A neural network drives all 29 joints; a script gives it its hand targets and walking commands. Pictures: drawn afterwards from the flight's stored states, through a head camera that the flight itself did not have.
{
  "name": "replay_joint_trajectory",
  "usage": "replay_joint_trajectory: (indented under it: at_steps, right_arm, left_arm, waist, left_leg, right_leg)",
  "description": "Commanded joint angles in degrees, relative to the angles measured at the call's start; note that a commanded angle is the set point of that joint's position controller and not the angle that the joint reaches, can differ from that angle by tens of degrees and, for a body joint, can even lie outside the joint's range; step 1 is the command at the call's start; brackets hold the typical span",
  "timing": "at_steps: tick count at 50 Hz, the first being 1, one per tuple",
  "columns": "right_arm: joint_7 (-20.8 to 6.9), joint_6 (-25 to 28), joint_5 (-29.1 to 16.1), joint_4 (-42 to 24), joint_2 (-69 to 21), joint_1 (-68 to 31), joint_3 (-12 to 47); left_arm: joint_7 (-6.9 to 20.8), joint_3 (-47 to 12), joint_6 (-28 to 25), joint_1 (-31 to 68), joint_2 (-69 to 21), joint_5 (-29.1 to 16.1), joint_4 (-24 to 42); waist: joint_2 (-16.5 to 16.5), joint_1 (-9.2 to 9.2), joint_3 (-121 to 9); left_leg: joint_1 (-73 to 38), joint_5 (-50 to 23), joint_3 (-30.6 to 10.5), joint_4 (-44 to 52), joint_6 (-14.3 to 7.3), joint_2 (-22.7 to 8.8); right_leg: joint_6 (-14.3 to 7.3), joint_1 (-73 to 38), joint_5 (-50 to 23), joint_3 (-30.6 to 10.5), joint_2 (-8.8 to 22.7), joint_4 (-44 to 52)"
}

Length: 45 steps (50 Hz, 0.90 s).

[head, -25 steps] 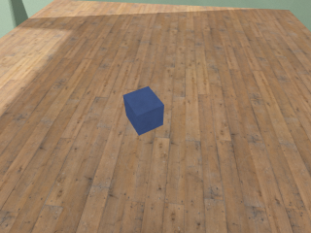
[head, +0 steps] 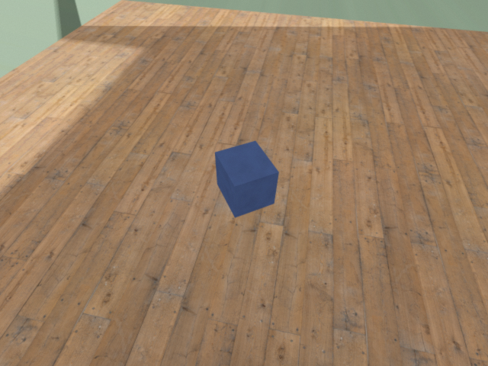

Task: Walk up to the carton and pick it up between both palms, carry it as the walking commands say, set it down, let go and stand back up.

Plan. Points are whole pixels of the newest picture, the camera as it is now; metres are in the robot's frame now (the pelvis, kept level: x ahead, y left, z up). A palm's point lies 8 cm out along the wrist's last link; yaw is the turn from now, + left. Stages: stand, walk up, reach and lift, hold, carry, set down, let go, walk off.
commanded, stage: walk up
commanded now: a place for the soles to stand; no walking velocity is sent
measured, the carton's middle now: (245, 178) +1.10 -0.02 -0.65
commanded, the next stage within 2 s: none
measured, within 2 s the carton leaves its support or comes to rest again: neither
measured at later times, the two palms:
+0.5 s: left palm (53, 333) +0.21 +0.35 -0.10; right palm (413, 338) +0.20 -0.30 -0.12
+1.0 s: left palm (88, 258) +0.36 +0.34 -0.11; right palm (377, 235) +0.40 -0.29 -0.09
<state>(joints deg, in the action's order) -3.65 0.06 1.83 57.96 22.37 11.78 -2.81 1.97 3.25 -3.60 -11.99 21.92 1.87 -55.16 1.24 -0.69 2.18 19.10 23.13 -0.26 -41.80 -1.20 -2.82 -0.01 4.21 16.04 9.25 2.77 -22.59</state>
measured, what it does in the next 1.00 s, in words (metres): walks ahead: left foot, then right foot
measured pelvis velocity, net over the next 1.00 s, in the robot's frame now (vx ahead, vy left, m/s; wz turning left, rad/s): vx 0.32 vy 0.03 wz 0.04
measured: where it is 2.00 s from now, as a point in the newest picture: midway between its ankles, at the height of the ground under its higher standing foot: (243, 294)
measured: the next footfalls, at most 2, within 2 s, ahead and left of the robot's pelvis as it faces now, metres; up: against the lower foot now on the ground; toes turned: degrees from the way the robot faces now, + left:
left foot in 0.08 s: +0.13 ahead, +0.15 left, +0.00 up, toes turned +4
right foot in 0.46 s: +0.25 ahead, -0.11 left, +0.00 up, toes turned -2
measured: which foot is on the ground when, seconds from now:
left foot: up 0.00-0.06, down 0.08-0.46, up 0.48-0.72, down 0.74-1.00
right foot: down 0.00-0.10, up 0.12-0.44, down 0.46-0.74, up 0.76-1.00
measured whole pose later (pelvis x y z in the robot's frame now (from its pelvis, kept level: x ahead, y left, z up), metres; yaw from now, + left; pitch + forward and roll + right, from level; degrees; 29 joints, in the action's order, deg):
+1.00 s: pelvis +0.32 +0.03 -0.01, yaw +2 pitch -2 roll +0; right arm -2.2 5.3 1.2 44.5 24.0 17.5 -3.5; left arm 4.6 3.5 -2.5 -18.1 23.7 0.6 -47.6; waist -1.1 0.4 3.7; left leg 14.0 18.5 4.9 -34.6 -0.2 -3.6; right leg -1.0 26.3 20.1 1.4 4.3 -46.5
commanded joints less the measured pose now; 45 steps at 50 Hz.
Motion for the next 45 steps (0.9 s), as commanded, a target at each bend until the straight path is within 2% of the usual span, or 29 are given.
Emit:
replay_joint_trajectory:
  at_steps: [1, 3, 4, 5, 6, 7, 8, 11, 12, 17, 18, 20, 22, 23, 24, 25, 26, 28, 30, 32, 34, 36, 37, 38, 39, 40, 43, 44, 45]
  right_arm:
    - [-1.33, 3.12, -0.27, -7.81, 11.64, -3.64, -3.7]
    - [-1.22, 3.52, -0.41, -7.07, 10.65, 1.31, -4.32]
    - [-0.73, 3.84, -0.39, -5.81, 11.7, 6.11, -5.25]
    - [0.26, 4.12, 0.0, -4.47, 15.29, 13.15, -6.5]
    - [1.29, 4.67, 0.93, -5.5, 21.86, 16.81, -8.0]
    - [1.41, 5.1, -0.31, -7.38, 22.09, 14.08, -7.47]
    - [1.81, 5.2, -1.23, -9.11, 20.57, 11.73, -6.8]
    - [2.2, 5.22, -0.54, -12.75, 16.8, 3.09, -5.28]
    - [2.03, 5.3, -0.1, -13.38, 17.19, 3.43, -5.26]
    - [1.36, 5.54, -0.41, -15.2, 19.54, 3.81, -5.83]
    - [1.27, 5.38, -0.44, -15.35, 18.77, 4.52, -5.72]
    - [1.2, 5.21, -0.67, -15.71, 17.95, 3.77, -5.06]
    - [1.2, 4.81, -0.7, -16.65, 15.54, 2.8, -4.12]
    - [1.62, 4.85, -0.76, -17.6, 12.49, 2.76, -2.88]
    - [1.79, 5.23, -1.08, -19.13, 10.39, 2.49, -1.82]
    - [2.42, 4.89, -0.83, -17.46, 14.24, -0.5, -2.82]
    - [2.32, 5.1, -1.46, -16.72, 15.31, 0.95, -3.36]
    - [1.74, 5.34, -1.4, -14.71, 14.17, 2.38, -3.2]
    - [0.68, 5.15, -0.98, -13.66, 12.53, 4.34, -3.4]
    - [0.26, 5.05, -1.18, -14.03, 11.05, 5.09, -3.43]
    - [0.16, 5.25, -0.96, -13.64, 10.91, 5.36, -3.98]
    - [0.91, 5.89, -0.72, -12.96, 11.95, 8.68, -4.67]
    - [1.58, 6.13, -0.35, -12.08, 14.59, 12.64, -5.63]
    - [2.35, 6.6, 0.28, -12.92, 20.22, 17.05, -7.19]
    - [2.53, 6.86, -0.63, -13.77, 22.84, 17.21, -8.21]
    - [2.71, 6.73, -1.73, -14.32, 20.48, 13.49, -7.53]
    - [2.82, 6.66, -1.49, -15.74, 16.05, 6.14, -5.31]
    - [2.64, 6.46, -0.9, -16.46, 16.86, 5.3, -5.46]
    - [2.51, 6.48, -0.49, -16.6, 16.79, 5.95, -5.3]
  left_arm:
    - [0.26, 4.58, -1.21, 2.43, 17.26, 0.7, 7.05]
    - [0.84, 4.27, -0.7, 3.69, 15.99, 0.52, 8.42]
    - [0.95, 4.13, -0.47, 3.82, 14.6, 0.41, 9.01]
    - [1.23, 3.31, -0.23, 2.73, 12.58, -0.27, 10.01]
    - [1.13, 2.4, -0.24, 3.81, 9.07, -1.54, 12.53]
    - [0.63, 3.19, 0.16, 4.64, 12.51, -1.52, 12.7]
    - [0.28, 3.3, 0.47, 2.48, 13.77, -2.34, 11.15]
    - [0.85, 3.65, 0.34, -4.0, 14.0, -1.64, 8.0]
    - [1.42, 4.11, 0.93, -5.94, 13.82, -1.38, 7.14]
    - [3.1, 4.95, 1.09, -3.38, 13.7, -0.86, 8.86]
    - [3.15, 4.92, 0.85, -3.15, 13.21, -0.78, 8.96]
    - [3.01, 5.2, 0.12, -3.77, 12.31, -0.74, 9.39]
    - [2.21, 5.95, -1.02, -10.47, 14.15, -0.58, 7.98]
    - [1.21, 6.89, -1.59, -17.18, 16.83, -0.06, 6.86]
    - [0.65, 7.4, -2.49, -18.3, 21.88, -0.17, 8.9]
    - [0.76, 7.2, -2.54, -16.45, 21.36, -1.04, 9.45]
    - [0.57, 6.63, -2.31, -13.26, 20.11, -1.27, 10.1]
    - [0.06, 5.77, -1.84, -9.49, 17.94, -1.06, 11.59]
    - [0.33, 5.02, -1.91, -8.89, 16.85, -0.53, 12.23]
    - [0.76, 5.11, -1.91, -7.11, 17.86, -1.0, 13.61]
    - [0.91, 4.28, -1.53, -5.69, 16.99, -1.5, 14.61]
    - [0.99, 3.47, -1.26, -5.38, 15.38, -1.81, 15.02]
    - [0.97, 2.71, -1.32, -6.44, 13.38, -1.84, 15.45]
    - [1.12, 1.87, -1.25, -6.94, 10.13, -2.43, 16.82]
    - [0.03, 2.94, -0.69, -6.13, 13.8, -2.28, 16.39]
    - [-0.4, 3.02, -0.27, -4.92, 15.0, -2.36, 15.3]
    - [0.36, 3.38, -0.58, -10.32, 13.44, -1.99, 11.16]
    - [1.13, 3.39, -0.28, -11.77, 12.67, -1.85, 10.77]
    - [1.6, 3.51, -0.07, -10.53, 12.72, -1.51, 10.98]
  waist:
    - [-9.48, -0.09, 3.08]
    - [-6.98, 2.37, 2.21]
    - [-4.26, 4.15, 0.69]
    - [5.16, 7.77, -3.5]
    - [23.35, 10.2, -3.29]
    - [7.93, 6.99, -4.04]
    - [1.01, 4.94, -2.69]
    - [5.28, 0.52, 0.46]
    - [7.59, 0.46, 0.91]
    - [9.04, 0.91, 2.99]
    - [8.12, 1.5, 1.85]
    - [6.43, 0.31, 1.89]
    - [-0.67, -3.47, 0.34]
    - [-10.8, -7.14, -0.79]
    - [-18.37, -6.98, -1.43]
    - [-8.97, -6.54, 1.05]
    - [-6.4, -4.34, 1.96]
    - [-7.43, -2.12, 3.34]
    - [-9.01, -0.89, 2.06]
    - [-12.7, -0.28, 0.01]
    - [-8.09, 0.66, -0.96]
    - [-4.79, 3.04, -1.87]
    - [-0.46, 5.25, -4.64]
    - [14.14, 7.63, -8.81]
    - [8.58, 7.28, -8.35]
    - [2.55, 5.48, -4.07]
    - [5.83, 0.93, -0.34]
    - [9.36, 1.01, 0.11]
    - [8.93, 1.31, 1.62]
  left_leg:
    - [3.17, -0.61, 0.87, 5.7, 0.63, -2.29]
    - [-7.89, -9.44, 7.3, 10.64, 1.55, 2.15]
    - [-14.96, -9.05, 7.27, 12.01, 0.47, 3.7]
    - [-25.7, -3.26, 2.97, 14.75, -2.21, 2.62]
    - [-28.07, 7.92, -26.44, 26.32, -9.71, -12.48]
    - [-20.86, 7.58, -36.62, 27.88, -15.08, -18.86]
    - [-16.0, 8.54, -31.24, 27.51, -15.75, -18.57]
    - [-6.08, 3.26, -16.61, 26.84, -13.15, -13.43]
    - [-2.52, 4.98, -14.59, 27.9, -12.37, -12.68]
    - [0.33, 11.96, -12.07, 28.84, -11.15, -12.92]
    - [0.18, 11.49, -10.58, 27.89, -10.9, -11.91]
    - [1.48, 10.65, -9.16, 24.72, -9.85, -11.44]
    - [8.39, 10.38, -4.1, 12.0, -6.48, -6.86]
    - [17.43, 6.58, -0.48, -3.63, -4.08, -3.3]
    - [28.08, 8.62, 3.72, -19.15, -1.45, 3.71]
    - [27.29, 8.3, -4.49, -22.92, -1.1, 0.15]
    - [25.46, 5.92, -5.34, -22.12, -0.89, -2.23]
    - [19.63, 3.46, -3.52, -12.99, 0.01, -3.53]
    - [10.76, 1.96, -0.39, -6.33, 0.56, -1.88]
    - [3.61, -2.59, 2.72, 0.47, 0.22, -0.88]
    - [-3.39, -8.81, 5.6, 6.87, 0.86, 1.54]
    - [-12.54, -13.12, 6.52, 12.97, -0.12, 3.53]
    - [-20.08, -6.77, 2.02, 14.85, -3.02, 1.83]
    - [-29.3, 2.93, -23.26, 21.42, -9.01, -15.35]
    - [-24.62, 3.18, -36.29, 25.27, -15.47, -22.68]
    - [-19.57, 0.74, -30.36, 24.25, -16.22, -22.13]
    - [-8.44, -10.36, -12.1, 23.02, -12.34, -14.58]
    - [-5.7, -10.34, -9.14, 23.51, -12.75, -13.93]
    - [-4.14, -9.89, -8.69, 23.77, -12.81, -13.75]
  right_leg:
    - [-11.87, 3.92, 12.73, -9.79, 15.84, 11.25]
    - [-9.45, 11.38, 11.2, -3.74, 11.55, 3.05]
    - [-7.88, 15.34, 8.55, -1.76, 9.59, -4.33]
    - [-6.28, 22.1, 4.49, 0.7, 7.12, -21.15]
    - [-2.64, 36.81, 15.82, 1.1, -1.45, -41.52]
    - [-2.88, 35.46, 15.37, -13.8, -0.81, -47.02]
    - [-2.95, 33.66, 10.91, -16.23, 1.15, -48.17]
    - [-0.83, 26.47, 7.85, -13.43, 4.03, -36.45]
    - [-0.59, 23.29, 6.97, -11.53, 3.61, -33.38]
    - [-0.7, 19.15, 2.99, -7.98, 2.15, -20.27]
    - [-0.37, 17.63, 2.97, -6.59, 1.24, -18.3]
    - [-1.08, 13.57, 0.45, -5.06, -0.09, -13.73]
    - [-2.24, 0.14, -0.54, -4.27, -2.38, -7.25]
    - [-5.18, -8.66, 11.25, -15.14, 2.94, -1.42]
    - [-13.85, -10.9, 21.81, -43.37, 19.49, 10.33]
    - [-18.44, -5.1, 21.22, -47.13, 22.85, 10.84]
    - [-19.09, -2.44, 19.56, -42.63, 21.79, 10.25]
    - [-16.01, 2.12, 4.96, -28.29, 16.61, 7.89]
    - [-14.48, 6.32, -7.01, -19.25, 13.07, 6.0]
    - [-13.51, 8.85, -7.31, -14.1, 11.65, 3.76]
    - [-12.25, 12.42, -5.66, -12.28, 10.2, 0.46]
    - [-8.67, 15.79, -8.26, -9.09, 7.89, -8.11]
    - [-7.12, 20.92, -9.33, -7.0, 5.27, -18.76]
    - [-2.82, 34.1, 3.34, -4.01, -1.19, -38.48]
    - [-2.74, 36.81, 14.2, -14.21, -2.97, -44.96]
    - [-2.39, 37.93, 11.38, -17.45, -0.3, -46.63]
    - [-1.21, 29.72, 5.61, -14.22, 3.19, -38.23]
    - [-0.72, 26.5, 6.7, -11.18, 2.85, -33.53]
    - [-0.57, 25.61, 6.68, -9.93, 2.76, -30.6]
